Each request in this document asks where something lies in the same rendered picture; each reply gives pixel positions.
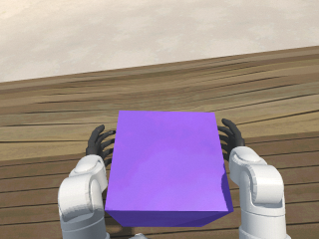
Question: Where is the robot right forearm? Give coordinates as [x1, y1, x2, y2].
[228, 146, 291, 239]

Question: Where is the robot right hand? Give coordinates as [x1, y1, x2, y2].
[217, 119, 245, 162]

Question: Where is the carton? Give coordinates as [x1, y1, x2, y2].
[105, 111, 234, 227]

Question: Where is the robot left hand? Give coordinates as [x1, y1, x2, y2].
[86, 124, 116, 167]

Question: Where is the robot left forearm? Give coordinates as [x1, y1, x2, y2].
[58, 154, 111, 239]

